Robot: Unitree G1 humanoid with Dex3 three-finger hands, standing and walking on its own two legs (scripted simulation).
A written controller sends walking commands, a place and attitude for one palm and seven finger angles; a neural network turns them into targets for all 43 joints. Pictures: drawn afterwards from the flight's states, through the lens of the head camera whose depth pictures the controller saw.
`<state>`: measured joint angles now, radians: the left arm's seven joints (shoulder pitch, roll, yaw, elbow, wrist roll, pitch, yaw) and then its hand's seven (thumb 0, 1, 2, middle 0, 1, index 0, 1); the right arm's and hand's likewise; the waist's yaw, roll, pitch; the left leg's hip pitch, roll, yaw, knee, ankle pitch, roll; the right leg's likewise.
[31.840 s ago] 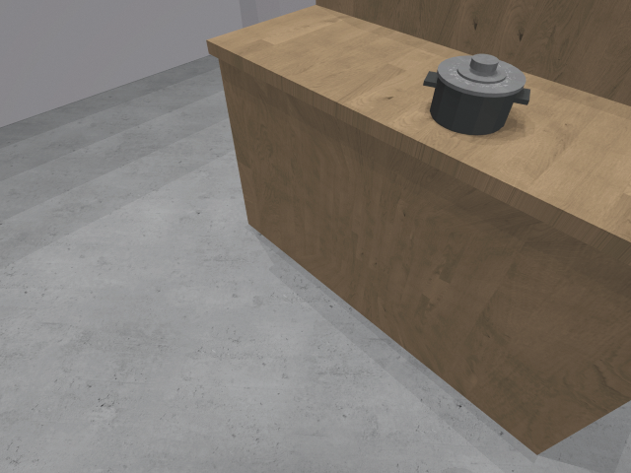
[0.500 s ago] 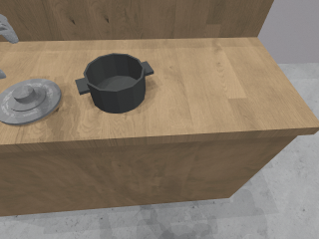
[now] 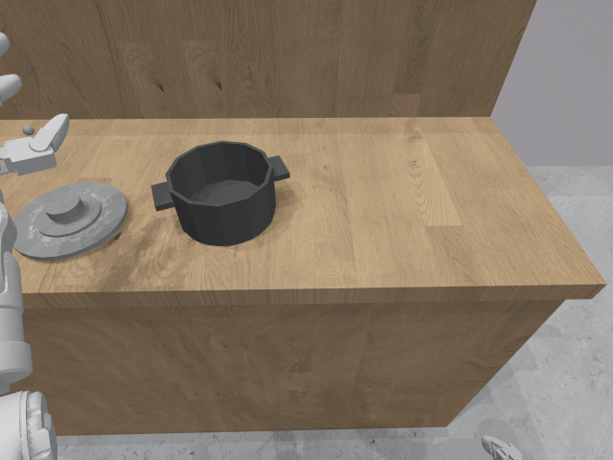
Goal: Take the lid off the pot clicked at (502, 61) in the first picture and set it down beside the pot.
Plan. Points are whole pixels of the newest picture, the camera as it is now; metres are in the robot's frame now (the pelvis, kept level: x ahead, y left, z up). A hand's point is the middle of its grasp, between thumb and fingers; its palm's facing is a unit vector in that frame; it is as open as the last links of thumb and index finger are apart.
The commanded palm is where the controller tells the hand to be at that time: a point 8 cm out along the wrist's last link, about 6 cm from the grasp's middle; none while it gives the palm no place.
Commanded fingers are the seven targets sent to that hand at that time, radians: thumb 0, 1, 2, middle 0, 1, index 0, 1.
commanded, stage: draw the hand back to the body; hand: left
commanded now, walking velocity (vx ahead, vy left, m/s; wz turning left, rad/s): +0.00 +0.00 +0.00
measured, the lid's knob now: (64, 206) +0.46 +0.42 +0.07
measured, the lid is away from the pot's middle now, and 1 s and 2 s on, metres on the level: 0.25 0.25 0.25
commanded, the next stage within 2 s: step back with the hand held close in 1.26 s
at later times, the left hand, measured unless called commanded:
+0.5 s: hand (9, 196) +0.27 +0.28 +0.26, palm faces +0.53 -0.81 -0.24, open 7.7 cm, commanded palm +0.22 +0.31 +0.26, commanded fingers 0.00 0.90 0.90 -0.20 -0.30 -0.20 -0.30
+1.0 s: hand out of the picture +0.18 +0.26 +0.25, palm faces +0.48 -0.82 -0.31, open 7.4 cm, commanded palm +0.12 +0.29 +0.25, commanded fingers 0.00 0.90 0.90 -0.20 -0.30 -0.20 -0.30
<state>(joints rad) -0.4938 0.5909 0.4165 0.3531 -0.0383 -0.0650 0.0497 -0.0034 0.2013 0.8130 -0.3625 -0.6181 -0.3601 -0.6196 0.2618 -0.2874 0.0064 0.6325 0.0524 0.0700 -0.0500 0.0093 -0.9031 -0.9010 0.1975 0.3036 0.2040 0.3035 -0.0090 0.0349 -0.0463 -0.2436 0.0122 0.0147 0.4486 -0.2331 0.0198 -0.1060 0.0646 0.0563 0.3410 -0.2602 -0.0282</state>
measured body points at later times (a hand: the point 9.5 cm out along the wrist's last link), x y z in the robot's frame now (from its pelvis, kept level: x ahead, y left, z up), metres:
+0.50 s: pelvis +0.00 -0.01 +0.00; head -0.02 -0.03 +0.45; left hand +0.24 +0.32 +0.28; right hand +0.19 -0.24 -0.09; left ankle +0.00 +0.11 -0.74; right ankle -0.05 -0.11 -0.74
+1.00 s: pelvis -0.02 +0.00 +0.00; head -0.04 +0.00 +0.45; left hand +0.15 +0.30 +0.27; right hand +0.18 -0.21 -0.08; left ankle +0.00 +0.11 -0.74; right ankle -0.05 -0.11 -0.74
